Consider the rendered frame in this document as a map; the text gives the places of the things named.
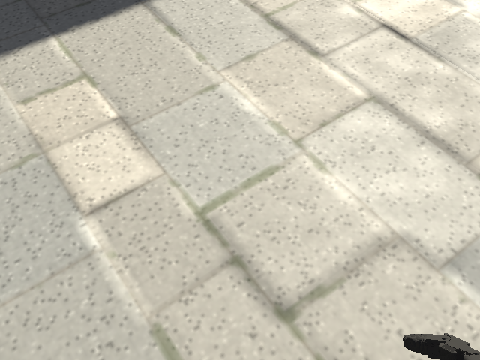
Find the robot right hand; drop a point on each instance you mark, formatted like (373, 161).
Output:
(443, 347)

